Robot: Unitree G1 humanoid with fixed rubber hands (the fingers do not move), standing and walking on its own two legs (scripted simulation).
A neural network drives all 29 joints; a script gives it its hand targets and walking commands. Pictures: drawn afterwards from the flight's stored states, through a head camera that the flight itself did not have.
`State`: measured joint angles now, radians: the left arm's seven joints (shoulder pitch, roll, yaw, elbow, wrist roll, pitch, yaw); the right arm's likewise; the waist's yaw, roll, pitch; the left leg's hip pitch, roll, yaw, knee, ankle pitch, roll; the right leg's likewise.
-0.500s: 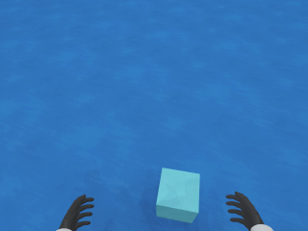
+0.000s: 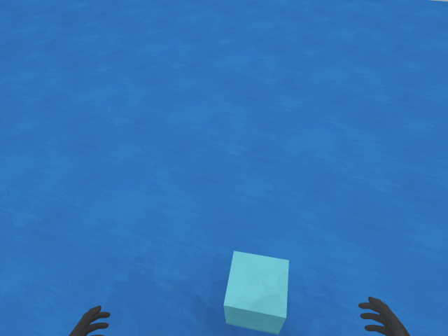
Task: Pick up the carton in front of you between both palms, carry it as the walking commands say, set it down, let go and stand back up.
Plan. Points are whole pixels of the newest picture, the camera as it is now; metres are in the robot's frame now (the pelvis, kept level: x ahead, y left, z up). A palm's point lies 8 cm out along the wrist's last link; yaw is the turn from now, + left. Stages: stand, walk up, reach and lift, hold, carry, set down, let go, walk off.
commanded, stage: stand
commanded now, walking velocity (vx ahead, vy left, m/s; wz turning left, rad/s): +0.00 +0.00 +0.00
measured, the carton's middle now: (256, 293) +0.41 -0.08 -0.64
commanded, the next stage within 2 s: none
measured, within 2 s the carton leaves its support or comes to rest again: neither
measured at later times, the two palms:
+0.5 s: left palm out of the picture +0.12 +0.29 -0.08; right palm out of the picture +0.14 -0.29 -0.09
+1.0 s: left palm out of the picture +0.09 +0.30 -0.08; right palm out of the picture +0.10 -0.30 -0.09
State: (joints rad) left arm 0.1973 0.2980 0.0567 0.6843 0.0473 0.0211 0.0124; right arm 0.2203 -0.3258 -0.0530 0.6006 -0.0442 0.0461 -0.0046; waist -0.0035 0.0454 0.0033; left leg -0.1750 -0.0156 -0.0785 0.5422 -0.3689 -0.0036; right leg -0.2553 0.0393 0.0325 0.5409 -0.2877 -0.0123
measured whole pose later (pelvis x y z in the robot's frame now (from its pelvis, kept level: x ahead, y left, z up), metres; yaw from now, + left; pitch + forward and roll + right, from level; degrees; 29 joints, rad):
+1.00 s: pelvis -0.01 +0.00 +0.01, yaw +0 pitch -2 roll +0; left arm 0.13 0.35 0.03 0.97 0.02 -0.01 0.01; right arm 0.18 -0.38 -0.01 0.89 -0.03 -0.01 -0.02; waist 0.01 0.03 0.02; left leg -0.08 -0.01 -0.08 0.40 -0.28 -0.01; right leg -0.17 0.03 0.03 0.42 -0.21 -0.02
